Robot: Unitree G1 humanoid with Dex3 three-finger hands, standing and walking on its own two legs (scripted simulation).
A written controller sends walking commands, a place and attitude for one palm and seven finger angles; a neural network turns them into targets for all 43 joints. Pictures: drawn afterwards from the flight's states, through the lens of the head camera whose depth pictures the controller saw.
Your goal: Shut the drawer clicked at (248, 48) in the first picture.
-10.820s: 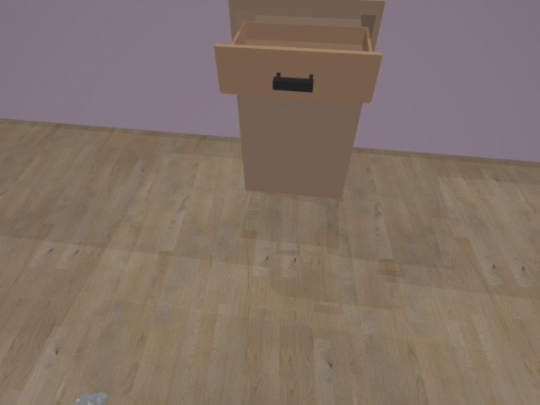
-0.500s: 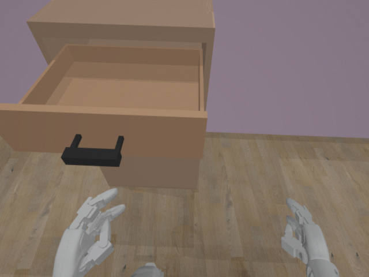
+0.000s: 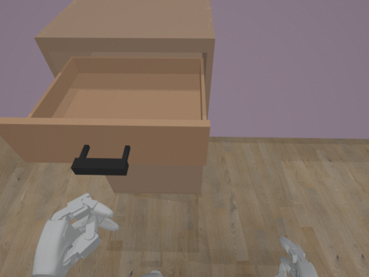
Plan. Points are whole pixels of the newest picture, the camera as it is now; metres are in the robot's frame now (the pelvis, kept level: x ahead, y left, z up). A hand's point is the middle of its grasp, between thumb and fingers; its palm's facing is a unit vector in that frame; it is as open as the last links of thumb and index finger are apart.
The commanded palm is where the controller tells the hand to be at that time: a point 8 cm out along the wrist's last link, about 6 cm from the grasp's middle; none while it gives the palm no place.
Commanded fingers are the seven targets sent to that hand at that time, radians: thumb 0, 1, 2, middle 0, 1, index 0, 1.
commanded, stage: raise the hand and make a fist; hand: left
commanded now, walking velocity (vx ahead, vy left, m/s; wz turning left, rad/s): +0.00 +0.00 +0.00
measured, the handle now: (103, 158) +0.35 +0.20 +0.08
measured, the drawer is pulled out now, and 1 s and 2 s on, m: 0.30 0.30 0.30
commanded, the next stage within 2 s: bring the fist close to the handle in 1.02 s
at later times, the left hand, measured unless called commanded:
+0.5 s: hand (78, 233) +0.17 +0.16 +0.15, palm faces +0.02 -1.00 -0.07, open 3.2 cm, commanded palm +0.12 +0.21 +0.17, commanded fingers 0.00 0.90 0.90 -1.40 -1.60 -1.40 -1.60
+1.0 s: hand (79, 228) +0.17 +0.16 +0.17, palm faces +0.03 -0.99 -0.11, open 3.3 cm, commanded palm +0.12 +0.21 +0.18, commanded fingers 0.00 0.90 0.90 -1.40 -1.60 -1.40 -1.60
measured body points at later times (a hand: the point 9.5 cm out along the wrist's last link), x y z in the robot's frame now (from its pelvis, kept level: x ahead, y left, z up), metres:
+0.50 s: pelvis +0.01 +0.01 +0.01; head -0.02 +0.00 +0.46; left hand +0.16 +0.22 +0.15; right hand +0.22 -0.18 -0.03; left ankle +0.06 +0.11 -0.69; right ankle -0.02 -0.10 -0.69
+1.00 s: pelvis +0.01 -0.01 +0.02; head -0.03 -0.03 +0.47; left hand +0.16 +0.21 +0.18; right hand +0.20 -0.23 -0.03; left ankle +0.06 +0.11 -0.69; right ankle -0.02 -0.10 -0.69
